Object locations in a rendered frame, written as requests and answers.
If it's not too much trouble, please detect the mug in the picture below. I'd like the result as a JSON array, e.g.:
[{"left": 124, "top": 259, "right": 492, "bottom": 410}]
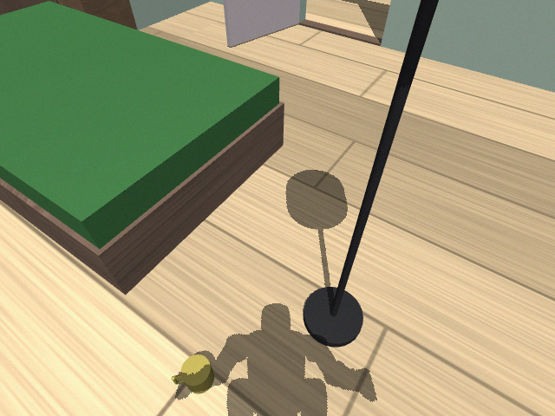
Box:
[{"left": 172, "top": 354, "right": 214, "bottom": 393}]

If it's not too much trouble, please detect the bed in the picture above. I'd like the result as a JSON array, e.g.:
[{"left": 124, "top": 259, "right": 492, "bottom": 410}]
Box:
[{"left": 0, "top": 0, "right": 284, "bottom": 295}]

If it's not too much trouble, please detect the floor lamp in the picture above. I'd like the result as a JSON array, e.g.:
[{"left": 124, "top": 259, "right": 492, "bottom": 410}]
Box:
[{"left": 304, "top": 0, "right": 439, "bottom": 348}]

